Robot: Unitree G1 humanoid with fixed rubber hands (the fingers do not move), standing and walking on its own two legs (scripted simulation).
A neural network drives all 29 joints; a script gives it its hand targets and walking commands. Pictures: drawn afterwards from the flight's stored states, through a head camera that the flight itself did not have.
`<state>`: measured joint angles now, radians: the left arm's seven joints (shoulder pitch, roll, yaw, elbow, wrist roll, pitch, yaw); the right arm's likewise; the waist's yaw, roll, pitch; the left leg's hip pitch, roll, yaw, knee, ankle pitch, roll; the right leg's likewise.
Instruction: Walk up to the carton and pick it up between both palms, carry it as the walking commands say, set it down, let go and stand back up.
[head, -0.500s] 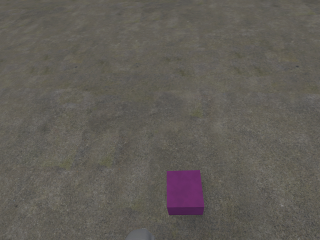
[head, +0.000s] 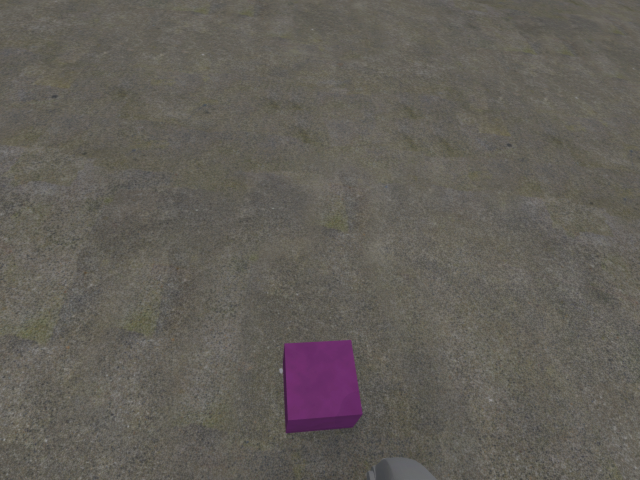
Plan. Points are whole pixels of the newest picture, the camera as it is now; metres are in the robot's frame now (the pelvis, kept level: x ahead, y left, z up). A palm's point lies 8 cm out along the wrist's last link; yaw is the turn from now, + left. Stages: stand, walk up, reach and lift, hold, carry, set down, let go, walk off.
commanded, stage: walk up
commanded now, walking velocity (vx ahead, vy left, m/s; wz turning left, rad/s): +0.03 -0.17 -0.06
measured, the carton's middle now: (318, 385) +0.44 -0.05 -0.70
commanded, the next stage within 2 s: stand in 1.80 s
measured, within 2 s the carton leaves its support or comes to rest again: neither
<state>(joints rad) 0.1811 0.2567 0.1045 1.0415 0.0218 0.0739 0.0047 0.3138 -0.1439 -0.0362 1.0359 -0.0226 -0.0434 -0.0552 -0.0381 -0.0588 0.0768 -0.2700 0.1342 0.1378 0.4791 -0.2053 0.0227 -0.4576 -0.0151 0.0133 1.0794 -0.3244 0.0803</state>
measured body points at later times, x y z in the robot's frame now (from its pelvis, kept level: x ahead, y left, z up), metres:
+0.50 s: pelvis -0.01 -0.11 +0.01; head -0.01 -0.16 +0.46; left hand -0.06 +0.13 -0.12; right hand +0.03 -0.35 -0.16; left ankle +0.02 +0.08 -0.66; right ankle -0.07 -0.19 -0.75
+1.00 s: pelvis +0.04 -0.07 +0.00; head +0.07 -0.04 +0.44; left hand +0.00 +0.14 -0.18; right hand +0.12 -0.28 -0.15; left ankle +0.04 +0.02 -0.75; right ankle -0.02 -0.21 -0.72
